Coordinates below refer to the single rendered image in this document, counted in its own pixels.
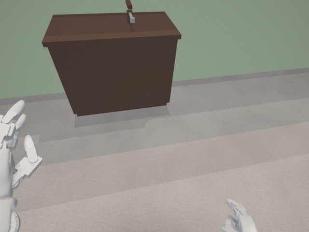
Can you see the counter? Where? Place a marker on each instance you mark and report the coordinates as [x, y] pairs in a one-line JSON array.
[[107, 64]]

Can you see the left robot hand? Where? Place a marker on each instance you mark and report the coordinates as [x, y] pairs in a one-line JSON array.
[[10, 126]]

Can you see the tap lever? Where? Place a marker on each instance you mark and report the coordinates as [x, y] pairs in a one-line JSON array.
[[132, 19]]

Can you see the robot left forearm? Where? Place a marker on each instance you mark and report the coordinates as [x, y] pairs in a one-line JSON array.
[[9, 219]]

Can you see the right robot hand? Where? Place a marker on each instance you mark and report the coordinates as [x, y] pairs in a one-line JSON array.
[[244, 223]]

